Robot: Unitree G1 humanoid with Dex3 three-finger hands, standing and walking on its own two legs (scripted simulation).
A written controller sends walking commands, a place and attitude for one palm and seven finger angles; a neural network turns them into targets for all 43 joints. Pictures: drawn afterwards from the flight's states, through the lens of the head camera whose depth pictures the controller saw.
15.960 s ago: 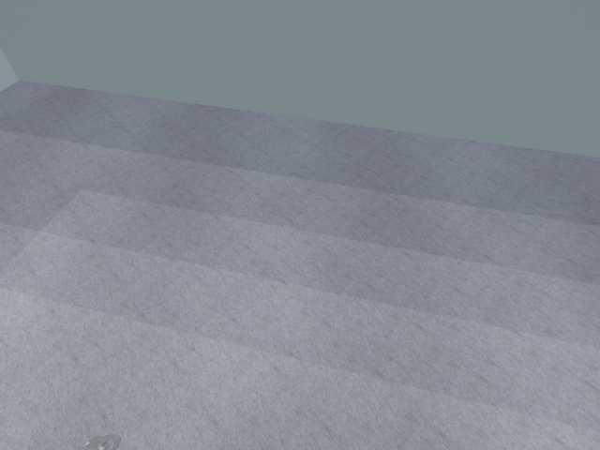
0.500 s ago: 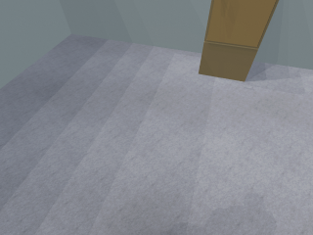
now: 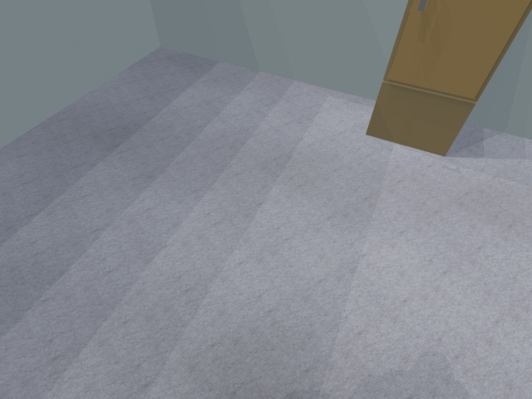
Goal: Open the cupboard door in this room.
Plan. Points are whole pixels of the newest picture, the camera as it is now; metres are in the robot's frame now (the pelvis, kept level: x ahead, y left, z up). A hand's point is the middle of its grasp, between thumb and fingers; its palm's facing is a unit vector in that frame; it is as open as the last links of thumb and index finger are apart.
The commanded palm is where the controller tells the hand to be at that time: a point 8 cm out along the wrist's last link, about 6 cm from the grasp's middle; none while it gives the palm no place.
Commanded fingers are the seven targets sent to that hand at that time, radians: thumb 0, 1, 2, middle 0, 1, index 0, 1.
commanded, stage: turn or walk to find it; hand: left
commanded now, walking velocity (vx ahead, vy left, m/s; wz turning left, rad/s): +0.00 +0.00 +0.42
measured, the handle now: out of the picture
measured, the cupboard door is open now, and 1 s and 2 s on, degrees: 0 0 0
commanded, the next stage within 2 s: stand and wait in 0.16 s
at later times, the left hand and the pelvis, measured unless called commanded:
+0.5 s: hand out of the picture +0.02 +0.20 -0.16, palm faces +0.10 -0.96 -0.25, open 7.4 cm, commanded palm none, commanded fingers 0.00 0.90 0.90 -0.20 -0.30 -0.20 -0.30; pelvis -0.02 +0.00 +0.00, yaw +6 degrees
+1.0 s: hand out of the picture -0.04 +0.15 -0.18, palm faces +0.21 -0.96 -0.19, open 7.4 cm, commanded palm none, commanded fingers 0.00 0.90 0.90 -0.20 -0.30 -0.20 -0.30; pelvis -0.01 -0.02 +0.00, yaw +10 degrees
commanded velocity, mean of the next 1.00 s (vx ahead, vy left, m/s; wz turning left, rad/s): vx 0.00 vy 0.00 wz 0.17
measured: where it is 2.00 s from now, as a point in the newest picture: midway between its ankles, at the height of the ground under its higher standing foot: outside the picture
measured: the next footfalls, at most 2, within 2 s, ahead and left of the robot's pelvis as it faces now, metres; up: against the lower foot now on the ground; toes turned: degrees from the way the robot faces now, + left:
right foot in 0.52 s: +0.01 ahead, -0.13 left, +0.00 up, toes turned +3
right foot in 1.36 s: +0.02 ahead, -0.13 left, +0.00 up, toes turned +9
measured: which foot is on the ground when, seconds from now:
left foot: down 0.00-1.00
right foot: down 0.00-0.20, up 0.22-0.50, down 0.52-1.00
